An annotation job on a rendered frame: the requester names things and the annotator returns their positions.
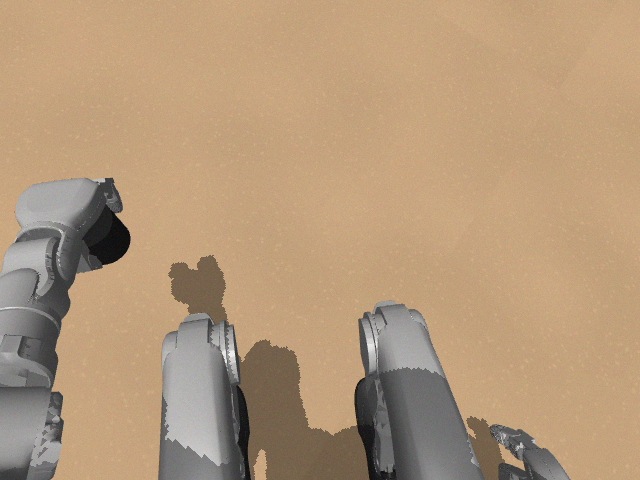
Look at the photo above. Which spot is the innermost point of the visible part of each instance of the left robot hand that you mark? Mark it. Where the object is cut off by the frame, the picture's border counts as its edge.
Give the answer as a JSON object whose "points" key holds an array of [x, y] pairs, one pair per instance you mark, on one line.
{"points": [[75, 203]]}

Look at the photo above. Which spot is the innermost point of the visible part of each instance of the right robot hand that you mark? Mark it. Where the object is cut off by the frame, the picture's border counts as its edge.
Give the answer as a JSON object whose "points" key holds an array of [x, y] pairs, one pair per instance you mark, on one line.
{"points": [[539, 463]]}

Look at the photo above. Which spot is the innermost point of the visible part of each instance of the right robot foot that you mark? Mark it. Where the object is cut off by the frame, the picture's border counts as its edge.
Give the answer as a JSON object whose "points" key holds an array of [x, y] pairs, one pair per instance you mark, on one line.
{"points": [[366, 430]]}

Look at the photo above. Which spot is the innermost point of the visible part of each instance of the tin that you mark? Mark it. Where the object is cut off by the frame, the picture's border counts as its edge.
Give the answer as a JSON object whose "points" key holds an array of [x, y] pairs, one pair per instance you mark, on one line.
{"points": [[108, 238]]}

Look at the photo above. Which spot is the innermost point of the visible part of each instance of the left robot arm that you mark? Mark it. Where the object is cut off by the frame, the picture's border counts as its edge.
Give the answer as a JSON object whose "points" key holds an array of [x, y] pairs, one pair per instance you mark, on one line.
{"points": [[37, 271]]}

